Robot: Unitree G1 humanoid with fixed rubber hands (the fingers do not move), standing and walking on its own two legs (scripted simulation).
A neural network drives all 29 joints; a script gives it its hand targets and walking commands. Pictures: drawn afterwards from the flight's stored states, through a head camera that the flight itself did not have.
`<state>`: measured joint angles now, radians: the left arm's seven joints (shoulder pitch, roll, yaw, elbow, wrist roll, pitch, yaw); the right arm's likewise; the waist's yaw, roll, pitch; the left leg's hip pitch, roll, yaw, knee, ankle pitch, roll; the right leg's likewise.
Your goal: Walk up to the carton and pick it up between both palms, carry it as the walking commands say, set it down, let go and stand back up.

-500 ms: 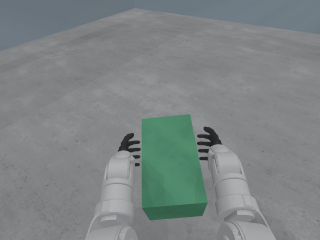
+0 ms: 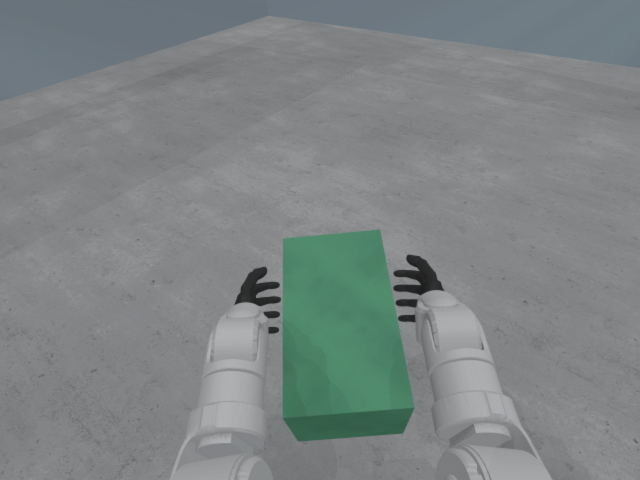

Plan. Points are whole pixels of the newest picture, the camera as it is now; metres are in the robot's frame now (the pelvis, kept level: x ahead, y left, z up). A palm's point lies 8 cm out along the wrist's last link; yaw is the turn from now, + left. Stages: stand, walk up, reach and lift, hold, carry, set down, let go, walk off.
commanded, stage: hold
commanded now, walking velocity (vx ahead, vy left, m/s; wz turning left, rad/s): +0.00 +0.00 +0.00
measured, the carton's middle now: (340, 331) +0.34 +0.00 -0.03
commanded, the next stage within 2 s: carry in 0.10 s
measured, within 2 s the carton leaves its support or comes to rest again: neither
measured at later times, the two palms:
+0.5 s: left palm (295, 261) +0.38 +0.06 +0.09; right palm (471, 265) +0.35 -0.18 +0.09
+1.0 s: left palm (331, 159) +0.67 -0.01 +0.08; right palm (454, 159) +0.63 -0.24 +0.09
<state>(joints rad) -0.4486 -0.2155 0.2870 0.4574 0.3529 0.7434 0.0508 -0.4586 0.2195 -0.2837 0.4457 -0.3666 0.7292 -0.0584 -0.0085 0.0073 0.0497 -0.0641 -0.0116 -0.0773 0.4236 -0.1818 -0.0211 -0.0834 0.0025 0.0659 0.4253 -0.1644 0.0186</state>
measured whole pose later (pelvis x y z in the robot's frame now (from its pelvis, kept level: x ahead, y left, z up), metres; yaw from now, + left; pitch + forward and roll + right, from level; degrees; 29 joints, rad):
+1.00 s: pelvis +0.33 -0.06 -0.01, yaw -11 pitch +5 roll -2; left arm -0.47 -0.22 0.14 -0.12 0.16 1.26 0.27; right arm -0.48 0.23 -0.13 -0.11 -0.16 1.23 -0.29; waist -0.01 0.02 -0.03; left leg 0.00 0.13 0.22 0.37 -0.43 -0.06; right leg -0.50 -0.03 -0.21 0.47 -0.12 -0.04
